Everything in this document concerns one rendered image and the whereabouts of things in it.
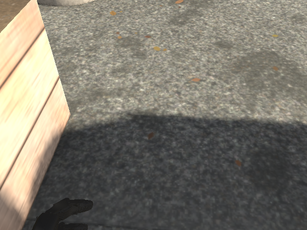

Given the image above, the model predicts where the left robot hand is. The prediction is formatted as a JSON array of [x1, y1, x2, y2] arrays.
[[32, 197, 93, 230]]

